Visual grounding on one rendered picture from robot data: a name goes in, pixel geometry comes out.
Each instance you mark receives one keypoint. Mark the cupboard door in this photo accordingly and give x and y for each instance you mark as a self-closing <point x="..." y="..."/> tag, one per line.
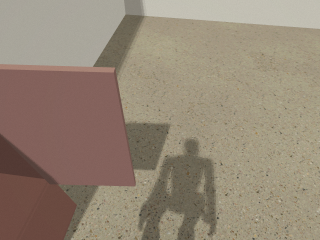
<point x="67" y="122"/>

